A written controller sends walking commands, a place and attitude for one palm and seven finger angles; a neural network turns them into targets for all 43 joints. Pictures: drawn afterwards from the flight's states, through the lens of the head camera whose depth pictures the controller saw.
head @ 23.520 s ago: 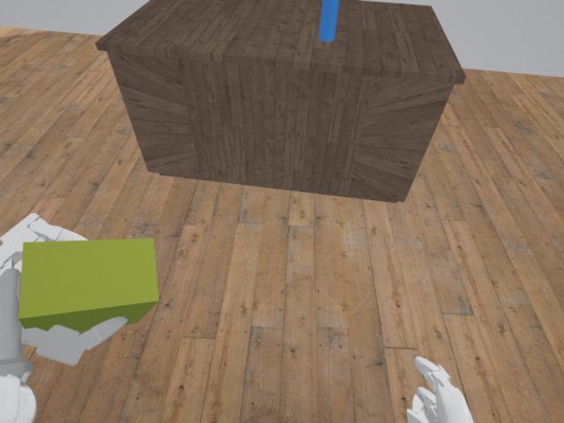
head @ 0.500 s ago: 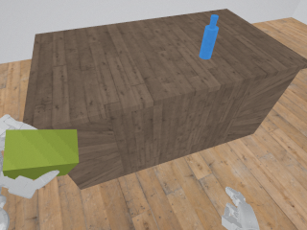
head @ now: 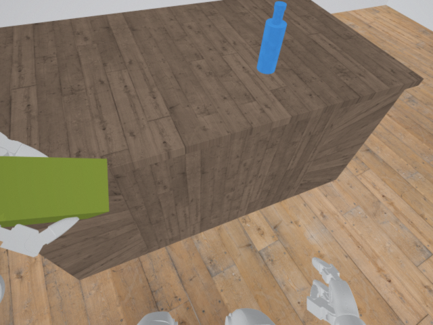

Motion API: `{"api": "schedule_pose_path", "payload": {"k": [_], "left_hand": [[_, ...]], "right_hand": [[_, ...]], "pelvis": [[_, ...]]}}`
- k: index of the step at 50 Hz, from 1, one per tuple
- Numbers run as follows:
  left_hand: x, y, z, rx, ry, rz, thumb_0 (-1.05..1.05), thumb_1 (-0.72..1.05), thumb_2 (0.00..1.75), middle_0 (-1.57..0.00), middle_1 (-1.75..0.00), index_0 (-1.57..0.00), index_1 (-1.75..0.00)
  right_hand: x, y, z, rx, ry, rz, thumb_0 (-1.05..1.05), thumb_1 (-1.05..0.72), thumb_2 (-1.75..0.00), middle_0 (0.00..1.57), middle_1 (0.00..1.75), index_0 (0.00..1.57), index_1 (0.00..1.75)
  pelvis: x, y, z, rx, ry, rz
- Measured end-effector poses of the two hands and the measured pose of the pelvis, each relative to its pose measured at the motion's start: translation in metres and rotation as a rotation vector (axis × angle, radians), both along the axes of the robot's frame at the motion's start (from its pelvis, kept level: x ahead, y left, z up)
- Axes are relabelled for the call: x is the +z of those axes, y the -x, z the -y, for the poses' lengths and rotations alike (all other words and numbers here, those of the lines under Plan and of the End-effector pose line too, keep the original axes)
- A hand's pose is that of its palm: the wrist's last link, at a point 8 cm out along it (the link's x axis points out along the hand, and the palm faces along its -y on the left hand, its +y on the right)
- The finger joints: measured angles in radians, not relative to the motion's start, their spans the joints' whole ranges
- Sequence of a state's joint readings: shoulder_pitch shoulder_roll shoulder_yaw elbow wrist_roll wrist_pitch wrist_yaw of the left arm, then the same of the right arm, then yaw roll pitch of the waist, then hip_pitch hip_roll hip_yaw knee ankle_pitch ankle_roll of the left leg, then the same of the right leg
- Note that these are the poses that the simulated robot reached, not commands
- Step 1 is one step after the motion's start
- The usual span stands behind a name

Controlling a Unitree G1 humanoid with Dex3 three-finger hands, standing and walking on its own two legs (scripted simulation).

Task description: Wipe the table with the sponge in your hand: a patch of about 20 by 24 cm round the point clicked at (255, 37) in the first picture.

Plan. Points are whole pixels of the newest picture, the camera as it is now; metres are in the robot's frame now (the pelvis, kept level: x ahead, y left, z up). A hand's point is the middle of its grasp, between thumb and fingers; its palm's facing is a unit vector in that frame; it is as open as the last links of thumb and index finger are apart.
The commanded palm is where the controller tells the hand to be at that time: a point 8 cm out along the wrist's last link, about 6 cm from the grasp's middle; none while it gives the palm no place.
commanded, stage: shuffle to correct the standing spot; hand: left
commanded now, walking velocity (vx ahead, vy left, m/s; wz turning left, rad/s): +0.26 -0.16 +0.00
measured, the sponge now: (65, 193) +0.25 +0.23 +0.16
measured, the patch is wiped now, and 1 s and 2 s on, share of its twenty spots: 0.00 0.00 0.00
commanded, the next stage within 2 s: come to a stop and stand still in 1.74 s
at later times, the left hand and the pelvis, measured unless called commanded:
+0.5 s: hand (146, 132) +0.34 +0.14 +0.19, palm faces +0.39 -0.85 -0.37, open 10.3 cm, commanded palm +0.28 +0.18 +0.20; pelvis +0.11 -0.10 +0.00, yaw -1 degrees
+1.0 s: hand (227, 93) +0.43 +0.03 +0.20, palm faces +0.41 -0.85 -0.33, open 10.3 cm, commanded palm +0.37 +0.07 +0.20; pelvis +0.22 -0.21 +0.01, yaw +1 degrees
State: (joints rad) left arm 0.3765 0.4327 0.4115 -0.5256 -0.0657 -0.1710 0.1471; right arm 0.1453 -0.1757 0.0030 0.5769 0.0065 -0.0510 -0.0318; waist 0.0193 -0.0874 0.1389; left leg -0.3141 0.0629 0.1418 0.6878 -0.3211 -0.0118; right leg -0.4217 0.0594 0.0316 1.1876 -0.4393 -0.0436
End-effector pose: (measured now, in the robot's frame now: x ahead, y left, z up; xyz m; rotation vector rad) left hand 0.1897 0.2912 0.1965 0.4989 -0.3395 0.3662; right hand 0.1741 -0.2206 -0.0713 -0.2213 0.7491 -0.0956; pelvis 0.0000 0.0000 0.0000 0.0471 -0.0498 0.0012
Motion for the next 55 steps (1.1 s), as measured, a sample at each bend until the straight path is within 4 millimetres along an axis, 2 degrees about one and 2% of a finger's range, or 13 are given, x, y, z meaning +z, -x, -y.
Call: {"api": "schedule_pose_path", "payload": {"k": [4, 9, 11, 14, 18, 23, 28, 32, 34, 37, 44, 51, 55], "left_hand": [[0.014, -0.027, 0.026, -0.052, -0.04, -0.021, -0.01, -0.53, 1.03, -0.7, -1.32, -0.74, -1.31], [0.031, -0.037, 0.061, -0.075, -0.165, -0.059, -0.01, -0.53, 1.03, -0.7, -1.32, -0.74, -1.31], [0.028, -0.04, 0.071, -0.053, -0.204, -0.053, -0.01, -0.53, 1.03, -0.7, -1.32, -0.74, -1.31], [0.018, -0.052, 0.074, -0.008, -0.129, -0.053, -0.01, -0.53, 1.03, -0.7, -1.32, -0.74, -1.31], [0.004, -0.073, 0.074, 0.04, -0.006, -0.054, -0.01, -0.53, 1.03, -0.7, -1.32, -0.74, -1.31], [-0.005, -0.101, 0.097, -0.024, 0.035, 0.02, -0.01, -0.53, 1.03, -0.7, -1.32, -0.74, -1.31], [0.02, -0.126, 0.134, -0.075, -0.026, 0.048, -0.01, -0.53, 1.03, -0.7, -1.32, -0.74, -1.31], [0.039, -0.133, 0.16, -0.046, -0.139, 0.047, -0.01, -0.53, 1.03, -0.7, -1.32, -0.74, -1.31], [0.037, -0.137, 0.17, -0.018, -0.164, 0.037, -0.01, -0.53, 1.03, -0.7, -1.32, -0.74, -1.31], [0.025, -0.146, 0.176, 0.03, -0.086, -0.015, -0.01, -0.53, 1.03, -0.7, -1.32, -0.74, -1.31], [-0.005, -0.169, 0.201, 0.063, 0.085, -0.11, -0.01, -0.53, 1.03, -0.7, -1.32, -0.74, -1.31], [0.019, -0.201, 0.226, -0.033, 0.034, 0.078, -0.01, -0.53, 1.03, -0.7, -1.32, -0.74, -1.31], [0.034, -0.219, 0.232, 0.0, -0.044, 0.058, -0.01, -0.53, 1.03, -0.7, -1.32, -0.74, -1.31]], "right_hand": [[0.003, -0.007, 0.0, 0.016, -0.054, -0.009, 0.01, -0.91, -0.9, 0.2, 0.3, 0.2, 0.3], [-0.008, -0.021, 0.018, 0.019, -0.108, -0.027, 0.01, -0.9, -0.9, 0.2, 0.3, 0.2, 0.3], [-0.022, -0.031, 0.032, 0.023, -0.104, -0.035, 0.01, -0.9, -0.9, 0.2, 0.3, 0.2, 0.3], [-0.028, -0.043, 0.054, 0.027, -0.063, -0.088, 0.01, -0.9, -0.9, 0.2, 0.3, 0.2, 0.3], [-0.009, -0.063, 0.079, 0.021, 0.009, -0.103, 0.01, -0.9, -0.9, 0.2, 0.3, 0.2, 0.3], [0.005, -0.096, 0.106, -0.027, 0.059, 0.021, 0.01, -0.9, -0.9, 0.2, 0.3, 0.2, 0.3], [0.018, -0.118, 0.118, -0.012, 0.002, 0.051, 0.01, -0.91, -0.9, 0.19, 0.3, 0.2, 0.3], [0.006, -0.138, 0.135, 0.017, -0.055, 0.066, 0.01, -0.9, -0.9, 0.2, 0.3, 0.2, 0.3], [-0.007, -0.148, 0.148, 0.022, -0.067, 0.051, 0.01, -0.9, -0.9, 0.2, 0.3, 0.2, 0.3], [-0.012, -0.156, 0.165, 0.029, -0.057, -0.013, 0.01, -0.9, -0.9, 0.2, 0.3, 0.2, 0.3], [0.01, -0.174, 0.2, 0.04, 0.021, -0.052, 0.01, -0.9, -0.9, 0.2, 0.3, 0.2, 0.3], [0.018, -0.211, 0.225, -0.014, 0.057, 0.049, 0.01, -0.9, -0.9, 0.2, 0.3, 0.2, 0.3], [0.017, -0.228, 0.227, -0.019, -0.008, 0.074, 0.01, -0.91, -0.9, 0.19, 0.3, 0.2, 0.3]], "pelvis": [[0.01, -0.014, 0.015, 0.005, 0.018, -0.018], [0.009, -0.045, 0.041, -0.005, 0.052, -0.04], [-0.002, -0.057, 0.053, -0.002, 0.059, -0.037], [0.0, -0.068, 0.063, 0.014, 0.066, -0.024], [0.008, -0.085, 0.075, 0.005, 0.035, -0.026], [-0.004, -0.106, 0.088, -0.013, 0.025, 0.009], [0.009, -0.127, 0.119, 0.001, 0.033, -0.006], [0.005, -0.149, 0.147, 0.002, 0.056, -0.024], [-0.002, -0.156, 0.16, 0.005, 0.061, -0.019], [0.004, -0.166, 0.173, 0.022, 0.056, -0.009], [0.02, -0.189, 0.2, 0.019, 0.028, -0.018], [0.008, -0.218, 0.213, 0.018, 0.025, 0.006], [0.013, -0.231, 0.227, 0.035, 0.025, 0.001]]}}
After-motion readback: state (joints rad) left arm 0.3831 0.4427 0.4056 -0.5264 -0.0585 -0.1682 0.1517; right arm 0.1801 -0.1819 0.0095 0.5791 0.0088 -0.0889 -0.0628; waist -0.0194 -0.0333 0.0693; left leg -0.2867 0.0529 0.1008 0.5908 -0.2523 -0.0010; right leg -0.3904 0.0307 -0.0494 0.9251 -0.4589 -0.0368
